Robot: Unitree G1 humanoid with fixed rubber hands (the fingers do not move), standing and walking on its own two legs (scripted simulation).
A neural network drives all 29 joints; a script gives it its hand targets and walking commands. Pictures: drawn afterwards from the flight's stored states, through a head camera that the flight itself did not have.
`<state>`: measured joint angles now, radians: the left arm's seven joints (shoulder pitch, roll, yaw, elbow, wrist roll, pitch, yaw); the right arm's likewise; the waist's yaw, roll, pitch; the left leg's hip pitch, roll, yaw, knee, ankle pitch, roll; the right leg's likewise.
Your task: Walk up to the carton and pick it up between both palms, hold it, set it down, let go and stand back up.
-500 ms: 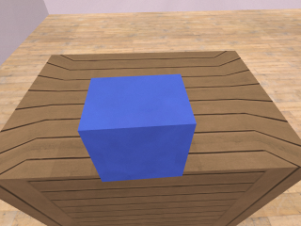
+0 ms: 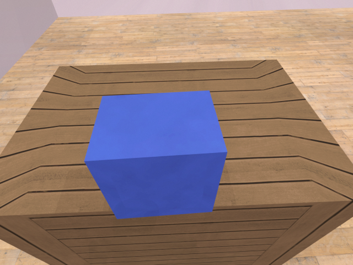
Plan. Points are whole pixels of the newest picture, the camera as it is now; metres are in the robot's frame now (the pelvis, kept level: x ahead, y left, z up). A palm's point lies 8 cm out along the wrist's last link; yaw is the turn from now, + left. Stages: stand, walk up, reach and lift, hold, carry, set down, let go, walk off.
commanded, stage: stand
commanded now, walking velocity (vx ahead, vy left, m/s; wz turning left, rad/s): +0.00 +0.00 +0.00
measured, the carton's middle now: (160, 157) +0.34 +0.05 +0.09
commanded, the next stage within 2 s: none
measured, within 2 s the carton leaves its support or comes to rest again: neither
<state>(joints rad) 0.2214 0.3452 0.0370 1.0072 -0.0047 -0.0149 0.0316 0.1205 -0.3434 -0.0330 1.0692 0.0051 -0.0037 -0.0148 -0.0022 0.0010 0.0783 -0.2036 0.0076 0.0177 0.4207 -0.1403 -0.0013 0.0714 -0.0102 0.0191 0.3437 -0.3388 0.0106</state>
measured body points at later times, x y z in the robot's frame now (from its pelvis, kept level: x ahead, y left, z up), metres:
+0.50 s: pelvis +0.00 +0.00 +0.00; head +0.00 +0.00 +0.45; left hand +0.05 +0.30 -0.13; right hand +0.08 -0.30 -0.13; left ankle +0.06 +0.12 -0.74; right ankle -0.09 -0.13 -0.74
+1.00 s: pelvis +0.00 +0.00 +0.00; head +0.00 +0.00 +0.45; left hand +0.05 +0.30 -0.13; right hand +0.07 -0.30 -0.13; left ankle +0.06 +0.12 -0.74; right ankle -0.09 -0.13 -0.74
